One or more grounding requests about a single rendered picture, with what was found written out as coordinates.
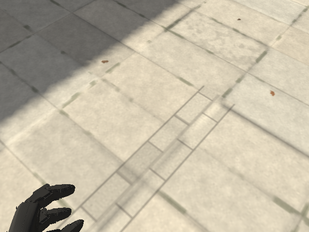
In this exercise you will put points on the robot left hand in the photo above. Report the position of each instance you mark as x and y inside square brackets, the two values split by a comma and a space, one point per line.
[32, 216]

